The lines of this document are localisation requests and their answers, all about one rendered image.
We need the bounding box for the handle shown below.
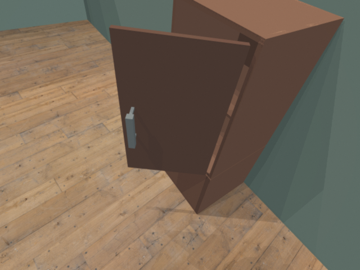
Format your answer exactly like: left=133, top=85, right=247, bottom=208
left=125, top=107, right=136, bottom=149

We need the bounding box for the cupboard door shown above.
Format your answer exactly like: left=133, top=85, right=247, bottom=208
left=109, top=25, right=250, bottom=175

